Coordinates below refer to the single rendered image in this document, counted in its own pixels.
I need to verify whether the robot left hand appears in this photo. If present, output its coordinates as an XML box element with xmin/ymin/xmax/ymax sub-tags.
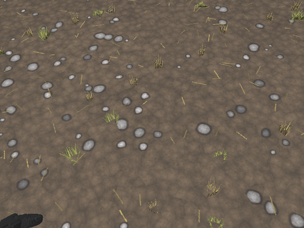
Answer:
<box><xmin>0</xmin><ymin>213</ymin><xmax>43</xmax><ymax>228</ymax></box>

